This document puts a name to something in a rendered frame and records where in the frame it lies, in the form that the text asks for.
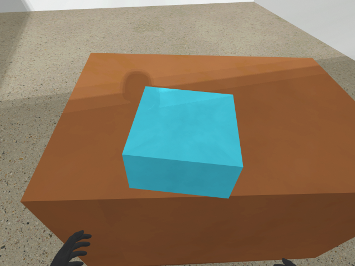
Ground carton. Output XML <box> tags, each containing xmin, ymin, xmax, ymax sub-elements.
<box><xmin>122</xmin><ymin>86</ymin><xmax>243</xmax><ymax>198</ymax></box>

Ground pedestal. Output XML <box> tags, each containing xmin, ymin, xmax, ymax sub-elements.
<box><xmin>21</xmin><ymin>53</ymin><xmax>355</xmax><ymax>266</ymax></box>

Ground left robot hand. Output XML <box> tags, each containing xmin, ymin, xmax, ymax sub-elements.
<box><xmin>50</xmin><ymin>230</ymin><xmax>92</xmax><ymax>266</ymax></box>

